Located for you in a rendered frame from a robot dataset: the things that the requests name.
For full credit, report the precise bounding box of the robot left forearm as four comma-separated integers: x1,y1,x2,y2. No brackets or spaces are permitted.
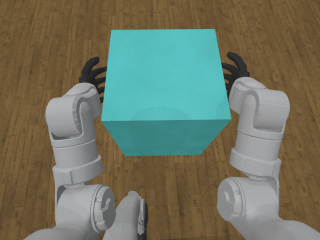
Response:
45,82,104,223

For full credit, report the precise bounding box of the left robot shin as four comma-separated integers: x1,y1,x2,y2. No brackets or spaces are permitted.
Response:
127,191,144,233

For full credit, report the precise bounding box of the robot right forearm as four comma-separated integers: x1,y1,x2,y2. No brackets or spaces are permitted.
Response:
228,77,290,212

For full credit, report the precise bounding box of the left robot hand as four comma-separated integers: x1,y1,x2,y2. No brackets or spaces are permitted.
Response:
79,56,107,103

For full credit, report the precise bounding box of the carton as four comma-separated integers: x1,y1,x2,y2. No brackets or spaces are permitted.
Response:
101,29,232,156

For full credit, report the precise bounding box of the robot left upper arm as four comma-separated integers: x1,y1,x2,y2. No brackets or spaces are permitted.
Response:
23,184,116,240

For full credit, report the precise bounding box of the robot right upper arm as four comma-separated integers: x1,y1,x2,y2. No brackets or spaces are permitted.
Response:
216,176,320,240

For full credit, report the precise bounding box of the right robot hand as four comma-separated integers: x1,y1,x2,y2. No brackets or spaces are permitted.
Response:
221,51,250,102

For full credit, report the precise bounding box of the left robot foot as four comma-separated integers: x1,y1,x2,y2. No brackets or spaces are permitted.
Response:
137,202,148,240

